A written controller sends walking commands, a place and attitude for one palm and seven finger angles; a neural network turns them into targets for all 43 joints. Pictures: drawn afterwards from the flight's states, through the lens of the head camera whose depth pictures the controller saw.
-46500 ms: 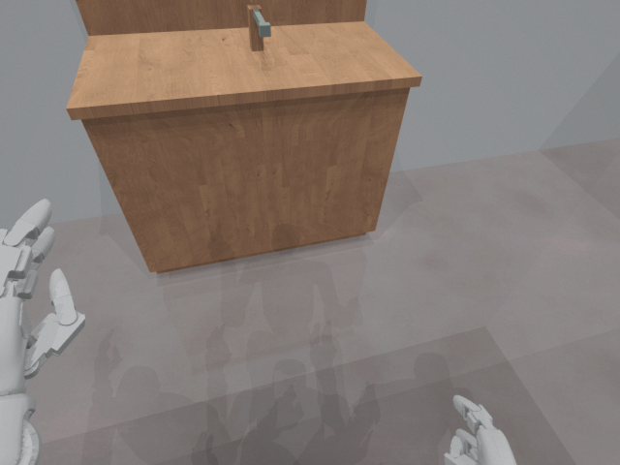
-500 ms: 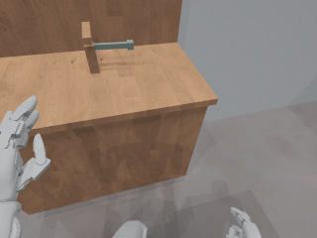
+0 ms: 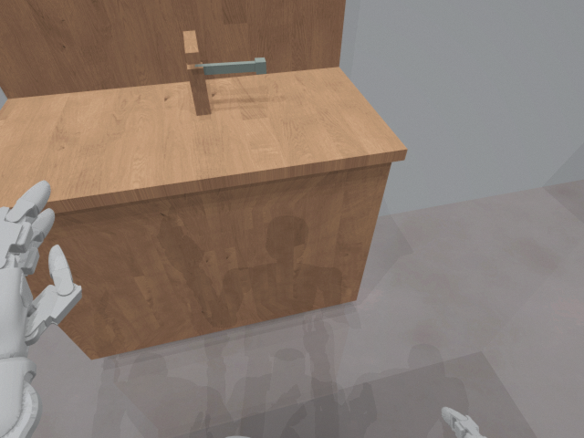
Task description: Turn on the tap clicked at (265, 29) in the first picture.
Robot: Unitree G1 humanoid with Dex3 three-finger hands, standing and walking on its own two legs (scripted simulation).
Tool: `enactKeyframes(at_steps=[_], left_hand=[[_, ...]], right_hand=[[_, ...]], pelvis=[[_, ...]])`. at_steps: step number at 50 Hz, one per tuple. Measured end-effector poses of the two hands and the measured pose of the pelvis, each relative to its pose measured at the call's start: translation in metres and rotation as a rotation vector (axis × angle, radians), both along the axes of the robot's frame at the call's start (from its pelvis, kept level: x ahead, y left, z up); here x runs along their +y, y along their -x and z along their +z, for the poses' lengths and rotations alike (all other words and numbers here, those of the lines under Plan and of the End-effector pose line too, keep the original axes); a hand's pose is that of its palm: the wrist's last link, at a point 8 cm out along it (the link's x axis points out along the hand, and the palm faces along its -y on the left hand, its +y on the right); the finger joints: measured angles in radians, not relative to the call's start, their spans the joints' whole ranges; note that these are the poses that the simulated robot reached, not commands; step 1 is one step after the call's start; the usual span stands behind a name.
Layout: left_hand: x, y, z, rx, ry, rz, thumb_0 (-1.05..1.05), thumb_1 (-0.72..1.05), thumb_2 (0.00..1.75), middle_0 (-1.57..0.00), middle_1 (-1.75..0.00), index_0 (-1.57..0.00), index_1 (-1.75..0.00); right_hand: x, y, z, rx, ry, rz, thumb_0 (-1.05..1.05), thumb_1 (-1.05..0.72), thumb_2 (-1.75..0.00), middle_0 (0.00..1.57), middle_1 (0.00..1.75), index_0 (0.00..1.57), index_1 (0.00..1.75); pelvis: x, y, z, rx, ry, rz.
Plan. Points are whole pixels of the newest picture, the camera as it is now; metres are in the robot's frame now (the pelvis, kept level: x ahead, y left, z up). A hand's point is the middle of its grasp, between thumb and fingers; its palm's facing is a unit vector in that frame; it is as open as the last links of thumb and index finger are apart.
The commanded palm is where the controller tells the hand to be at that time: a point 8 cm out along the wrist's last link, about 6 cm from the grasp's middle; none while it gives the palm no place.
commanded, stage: stop stepping back and stand still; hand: left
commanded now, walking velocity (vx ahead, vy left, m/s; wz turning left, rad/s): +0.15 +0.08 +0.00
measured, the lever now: (260, 65) +0.87 +0.13 +0.13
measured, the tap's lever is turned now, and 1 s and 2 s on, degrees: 86 86 86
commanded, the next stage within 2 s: stand and check the lever's angle in 0.24 s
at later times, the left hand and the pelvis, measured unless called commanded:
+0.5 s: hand (99, 300) +0.21 +0.22 +0.16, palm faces +0.35 -0.87 -0.34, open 7.4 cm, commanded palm +0.16 +0.27 +0.19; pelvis +0.00 -0.01 +0.01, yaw -1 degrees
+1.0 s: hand (104, 270) +0.25 +0.22 +0.17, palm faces +0.34 -0.87 -0.35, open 7.4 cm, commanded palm +0.20 +0.27 +0.19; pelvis +0.03 -0.01 +0.02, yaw -2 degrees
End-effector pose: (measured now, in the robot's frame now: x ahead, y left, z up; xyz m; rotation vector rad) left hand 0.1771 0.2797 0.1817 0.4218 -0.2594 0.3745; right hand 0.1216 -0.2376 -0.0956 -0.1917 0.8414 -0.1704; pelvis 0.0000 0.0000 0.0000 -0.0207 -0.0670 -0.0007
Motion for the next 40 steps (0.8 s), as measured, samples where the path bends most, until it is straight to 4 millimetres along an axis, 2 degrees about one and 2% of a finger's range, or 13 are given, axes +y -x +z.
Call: enactKeyframes(at_steps=[4, 10, 14, 18, 22, 25, 30, 35, 40], left_hand=[[-0.006, 0.005, -0.005, 0.016, 0.035, -0.044, 0.01, 0.89, 0.90, -0.21, -0.31, -0.21, -0.31], [-0.005, 0.006, 0.008, -0.055, -0.019, -0.106, 0.01, 0.89, 0.90, -0.22, -0.31, -0.21, -0.31], [0.003, 0.001, 0.027, -0.084, -0.043, -0.059, 0.01, 0.89, 0.90, -0.22, -0.31, -0.21, -0.31], [0.002, 0.001, 0.021, -0.020, -0.035, -0.008, 0.01, 0.90, 0.90, -0.21, -0.31, -0.21, -0.31], [-0.011, 0.002, -0.003, 0.067, -0.011, -0.009, 0.01, 0.90, 0.90, -0.21, -0.30, -0.21, -0.30], [-0.019, 0.000, -0.010, 0.083, 0.044, -0.032, 0.01, 0.90, 0.90, -0.21, -0.31, -0.21, -0.31], [-0.013, -0.005, 0.002, 0.009, 0.012, -0.054, 0.01, 0.89, 0.90, -0.22, -0.31, -0.21, -0.31], [-0.003, -0.015, 0.018, -0.026, -0.035, -0.005, 0.01, 0.89, 0.90, -0.22, -0.31, -0.21, -0.31], [-0.006, -0.026, 0.010, 0.021, 0.003, 0.004, 0.01, 0.90, 0.90, -0.21, -0.31, -0.21, -0.31]], right_hand=[[-0.002, 0.001, 0.018, -0.038, 0.024, -0.015, 0.01, -0.90, -0.90, 0.20, 0.30, 0.21, 0.30], [-0.001, 0.000, 0.038, -0.147, 0.085, -0.041, 0.01, -0.90, -0.90, 0.20, 0.30, 0.21, 0.29], [0.006, 0.005, 0.041, -0.133, 0.028, -0.033, 0.01, -0.90, -0.90, 0.20, 0.30, 0.20, 0.29], [0.010, 0.005, 0.032, -0.099, -0.019, -0.016, 0.01, -0.90, -0.90, 0.20, 0.30, 0.21, 0.30], [0.003, -0.002, 0.014, -0.058, -0.025, 0.011, 0.01, -0.90, -0.90, 0.20, 0.30, 0.21, 0.30], [-0.002, -0.006, 0.014, -0.021, -0.005, 0.021, 0.01, -0.90, -0.90, 0.20, 0.30, 0.21, 0.30], [-0.009, -0.023, 0.026, -0.062, 0.055, 0.002, 0.01, -0.90, -0.90, 0.20, 0.30, 0.21, 0.30], [-0.005, -0.045, 0.039, -0.116, 0.040, 0.003, 0.01, -0.90, -0.90, 0.20, 0.30, 0.20, 0.29], [0.001, -0.064, 0.043, -0.147, 0.008, 0.029, 0.01, -0.90, -0.90, 0.20, 0.30, 0.20, 0.29]], pelvis=[[0.000, 0.008, 0.005, 0.004, -0.018, -0.016], [0.009, 0.017, 0.002, 0.011, -0.010, -0.058], [0.004, 0.012, 0.013, 0.022, -0.007, -0.028], [-0.004, 0.004, 0.016, 0.038, -0.005, -0.025], [-0.010, 0.004, 0.007, 0.032, 0.011, -0.026], [-0.009, 0.002, 0.010, 0.025, 0.011, -0.015], [-0.005, -0.005, 0.007, 0.012, 0.005, -0.022], [-0.006, -0.015, 0.014, 0.026, -0.007, -0.026], [-0.008, -0.022, 0.017, 0.040, -0.001, -0.029]])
